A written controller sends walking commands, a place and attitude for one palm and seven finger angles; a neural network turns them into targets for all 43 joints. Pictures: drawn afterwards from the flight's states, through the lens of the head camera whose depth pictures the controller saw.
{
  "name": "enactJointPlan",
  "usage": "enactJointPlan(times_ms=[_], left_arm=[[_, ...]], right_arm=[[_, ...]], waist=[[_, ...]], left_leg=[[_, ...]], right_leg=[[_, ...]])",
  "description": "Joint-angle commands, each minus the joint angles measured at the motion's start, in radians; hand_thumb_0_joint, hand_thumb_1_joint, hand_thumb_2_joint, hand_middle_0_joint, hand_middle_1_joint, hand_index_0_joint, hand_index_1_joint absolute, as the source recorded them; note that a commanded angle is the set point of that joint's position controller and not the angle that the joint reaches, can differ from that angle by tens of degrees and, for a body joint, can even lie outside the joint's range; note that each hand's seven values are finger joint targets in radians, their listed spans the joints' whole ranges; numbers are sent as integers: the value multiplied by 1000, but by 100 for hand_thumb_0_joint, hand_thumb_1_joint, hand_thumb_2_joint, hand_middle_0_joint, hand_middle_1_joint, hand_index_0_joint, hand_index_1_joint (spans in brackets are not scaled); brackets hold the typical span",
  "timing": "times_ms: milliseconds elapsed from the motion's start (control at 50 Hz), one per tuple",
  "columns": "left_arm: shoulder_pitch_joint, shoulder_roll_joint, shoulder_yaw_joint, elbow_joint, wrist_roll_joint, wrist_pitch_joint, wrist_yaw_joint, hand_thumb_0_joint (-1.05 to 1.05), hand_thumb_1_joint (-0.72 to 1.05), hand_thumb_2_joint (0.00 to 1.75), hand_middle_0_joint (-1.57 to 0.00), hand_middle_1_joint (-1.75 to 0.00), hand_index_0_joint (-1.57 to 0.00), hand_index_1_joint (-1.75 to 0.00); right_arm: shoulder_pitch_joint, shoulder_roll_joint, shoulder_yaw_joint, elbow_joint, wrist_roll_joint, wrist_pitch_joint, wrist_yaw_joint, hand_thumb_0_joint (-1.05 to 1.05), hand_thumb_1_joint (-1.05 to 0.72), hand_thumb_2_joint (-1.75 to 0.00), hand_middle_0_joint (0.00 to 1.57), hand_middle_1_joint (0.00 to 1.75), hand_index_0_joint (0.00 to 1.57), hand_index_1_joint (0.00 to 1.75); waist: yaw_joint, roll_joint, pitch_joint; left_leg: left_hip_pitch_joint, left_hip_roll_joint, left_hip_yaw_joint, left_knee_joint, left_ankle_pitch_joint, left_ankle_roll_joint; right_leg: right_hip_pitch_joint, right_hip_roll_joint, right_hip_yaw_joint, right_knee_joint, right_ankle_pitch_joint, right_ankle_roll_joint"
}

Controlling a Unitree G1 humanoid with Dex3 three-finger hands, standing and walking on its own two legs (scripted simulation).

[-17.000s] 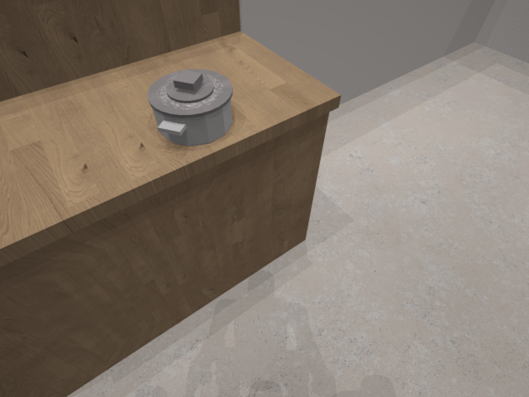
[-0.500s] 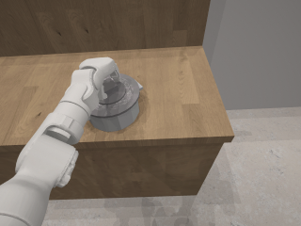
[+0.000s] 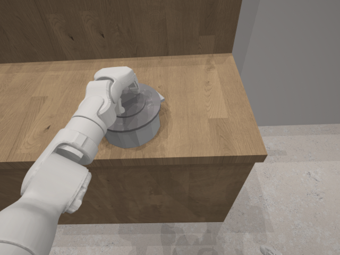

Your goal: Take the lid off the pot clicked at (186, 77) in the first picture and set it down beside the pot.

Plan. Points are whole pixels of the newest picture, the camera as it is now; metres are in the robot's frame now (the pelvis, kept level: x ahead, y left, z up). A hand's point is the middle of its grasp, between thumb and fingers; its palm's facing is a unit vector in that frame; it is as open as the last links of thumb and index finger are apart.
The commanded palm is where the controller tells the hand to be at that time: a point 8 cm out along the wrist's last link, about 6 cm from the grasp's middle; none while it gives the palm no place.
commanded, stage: lower the open fingers around the knob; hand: left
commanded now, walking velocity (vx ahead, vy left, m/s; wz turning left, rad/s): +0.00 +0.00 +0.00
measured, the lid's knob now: (124, 97) +0.49 +0.12 +0.10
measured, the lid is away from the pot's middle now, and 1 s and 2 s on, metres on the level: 0.00 0.00 0.00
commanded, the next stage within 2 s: close the fingers and squeeze the knob in 0.72 s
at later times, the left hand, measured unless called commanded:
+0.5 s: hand (119, 97) +0.46 +0.12 +0.13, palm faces -0.33 -0.03 -0.94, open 10.0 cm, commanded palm +0.45 +0.12 +0.18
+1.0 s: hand (119, 98) +0.46 +0.12 +0.13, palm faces -0.33 -0.05 -0.94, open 10.0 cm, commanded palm +0.45 +0.14 +0.18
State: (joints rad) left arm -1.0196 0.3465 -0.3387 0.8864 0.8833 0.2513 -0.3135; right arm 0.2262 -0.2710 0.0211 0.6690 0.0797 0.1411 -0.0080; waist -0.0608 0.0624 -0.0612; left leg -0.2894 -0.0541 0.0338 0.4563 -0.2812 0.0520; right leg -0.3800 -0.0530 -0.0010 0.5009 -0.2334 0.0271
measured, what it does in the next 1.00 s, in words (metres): stands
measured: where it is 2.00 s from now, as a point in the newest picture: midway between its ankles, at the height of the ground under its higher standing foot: outside the picture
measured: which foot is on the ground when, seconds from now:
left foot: down 0.00-1.00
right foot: down 0.00-1.00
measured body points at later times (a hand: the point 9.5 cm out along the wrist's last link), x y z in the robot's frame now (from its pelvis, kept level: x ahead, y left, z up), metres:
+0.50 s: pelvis +0.00 +0.00 +0.00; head +0.03 -0.03 +0.45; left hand +0.48 +0.12 +0.18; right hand +0.09 -0.26 -0.14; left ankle -0.04 +0.09 -0.74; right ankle +0.01 -0.14 -0.74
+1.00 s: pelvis +0.00 +0.00 +0.00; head +0.03 -0.02 +0.45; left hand +0.48 +0.12 +0.18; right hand +0.10 -0.25 -0.13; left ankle -0.04 +0.09 -0.74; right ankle +0.01 -0.14 -0.74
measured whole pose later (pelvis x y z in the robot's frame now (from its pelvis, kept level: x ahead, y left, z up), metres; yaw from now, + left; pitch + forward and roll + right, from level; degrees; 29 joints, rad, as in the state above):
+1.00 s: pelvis +0.00 +0.00 +0.00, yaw -1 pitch +7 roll +1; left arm -1.02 0.37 -0.30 0.90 0.89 0.23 -0.31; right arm 0.23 -0.27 0.03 0.65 0.08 0.15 -0.01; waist -0.07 0.06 -0.07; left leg -0.31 -0.05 0.05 0.47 -0.29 0.05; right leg -0.40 -0.05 0.01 0.51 -0.23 0.03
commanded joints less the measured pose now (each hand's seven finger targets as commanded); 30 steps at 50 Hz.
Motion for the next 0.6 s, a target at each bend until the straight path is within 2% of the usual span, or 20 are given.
enactJointPlan(times_ms=[0,20,60,80,120,180,220,240,260,280,320,360,380,420,440,480,520,540,580], left_arm=[[-459,132,57,-111,0,-1,12,0,-31,151,-85,-8,-85,-8],[-453,116,43,-87,3,1,10,0,-31,151,-85,-8,-85,-8],[-442,135,60,-47,1,4,8,0,-31,151,-85,-8,-85,-8],[-454,108,44,-56,-11,0,4,0,-31,151,-85,-8,-85,-8],[-433,158,83,-16,-3,3,4,0,-31,151,-85,-8,-85,-8],[-462,68,11,-64,-5,-9,-10,0,-31,151,-85,-8,-85,-8],[-422,165,99,-53,-4,-14,-4,0,-31,151,-85,-8,-85,-8],[-430,146,79,-70,-9,-16,-7,0,-31,151,-85,-8,-85,-8],[-434,104,48,-100,-14,-17,-11,0,-31,151,-85,-8,-85,-8],[-411,66,21,-94,-24,-17,-15,0,-31,151,-85,-8,-85,-8],[-402,142,77,-61,-13,-15,-9,0,-31,151,-85,-8,-85,-8],[-422,107,39,-48,-18,-10,-10,0,-31,151,-85,-8,-85,-8],[-434,111,47,-66,-16,-13,-9,0,-31,151,-85,-8,-85,-8],[-407,149,81,-133,-4,-22,-1,0,-31,151,-85,-8,-85,-8],[-382,139,76,-139,-8,-22,-1,0,-31,151,-85,-8,-85,-8],[-373,96,42,-106,-23,-13,-3,0,-31,151,-85,-8,-85,-8],[-408,176,94,-90,-11,-6,6,0,-31,151,-85,-8,-85,-8],[-405,180,97,-95,-10,-4,8,0,-31,151,-85,-8,-85,-8],[-404,112,41,-101,-10,-5,4,0,-31,151,-85,-8,-85,-8]], right_arm=[[-19,-121,-43,-104,-7,-30,-7,0,-90,-90,20,30,20,30],[-18,-120,-41,-102,-7,-31,-8,0,-90,-90,20,30,20,30],[-16,-124,-38,-97,-5,-29,-10,0,-90,-90,20,30,20,30],[-17,-127,-39,-99,-8,-26,-11,0,-90,-90,20,30,20,30],[-7,-129,-38,-96,-7,-28,-15,0,-90,-90,20,30,20,30],[-11,-124,-42,-102,-9,-26,-10,0,-90,-90,20,30,20,30],[-3,-126,-41,-108,-12,-29,-10,0,-90,-90,20,30,20,30],[-10,-124,-38,-113,-11,-28,-9,0,-90,-90,20,30,20,30],[-14,-119,-42,-117,-10,-28,-7,0,-90,-90,20,30,20,30],[-15,-121,-44,-120,-10,-27,-5,0,-90,-90,20,30,20,30],[-7,-127,-43,-108,-7,-25,-7,0,-90,-90,20,30,20,30],[-8,-127,-38,-104,-3,-24,-9,0,-90,-90,20,30,20,30],[-9,-131,-45,-102,-5,-21,-9,0,-90,-90,20,30,20,30],[-12,-120,-45,-119,-9,-29,-4,0,-90,-90,20,30,20,30],[-17,-118,-43,-124,-9,-30,-2,0,-90,-90,20,30,20,30],[-16,-125,-44,-115,-5,-22,-1,0,-90,-90,20,30,20,30],[-16,-128,-41,-108,-2,-24,-4,0,-90,-90,20,30,20,30],[-20,-126,-40,-113,-1,-25,-5,0,-90,-90,20,30,20,30],[-25,-125,-41,-114,-1,-25,-3,0,-90,-90,20,30,20,30]], waist=[[-27,-138,-309],[-30,-123,-295],[-31,-155,-275],[-35,-143,-270],[-30,-168,-270],[-42,-131,-294],[-21,-147,-320],[-22,-142,-319],[-26,-143,-332],[-30,-144,-317],[-25,-158,-278],[-33,-152,-254],[-34,-148,-260],[-11,-109,-344],[-9,-120,-348],[-23,-149,-286],[-18,-150,-273],[-15,-152,-275],[-22,-111,-266]], left_leg=[[98,11,-25,-36,278,6],[98,11,-24,-36,276,5],[70,9,-19,-36,251,4],[66,8,-21,-36,251,5],[53,7,-14,-33,237,7],[85,12,-22,-25,283,5],[76,8,-17,-22,290,7],[70,7,-14,-25,294,6],[89,9,-15,-22,320,8],[86,9,-19,-17,330,10],[59,9,-13,-25,279,9],[44,5,-13,-35,237,8],[54,10,-15,-31,253,8],[99,8,-19,-25,309,8],[102,10,-19,-22,331,9],[74,12,-18,-27,309,8],[53,9,-13,-37,246,9],[51,8,-14,-40,251,9],[68,11,-19,-36,267,5]], right_leg=[[140,56,-50,-22,293,-63],[124,56,-53,-21,285,-64],[129,57,-52,-20,281,-62],[121,55,-53,-25,281,-65],[134,56,-49,-20,281,-60],[107,55,-55,-14,292,-64],[155,55,-47,-10,316,-61],[162,53,-47,-9,330,-61],[160,53,-47,-10,345,-60],[144,54,-52,-15,341,-62],[145,58,-50,-20,317,-60],[127,57,-52,-24,287,-60],[123,55,-53,-23,289,-63],[168,55,-45,-11,320,-64],[177,55,-47,-11,339,-63],[147,57,-54,-24,327,-62],[159,58,-48,-26,293,-61],[165,56,-48,-24,298,-62],[130,56,-55,-23,285,-67]])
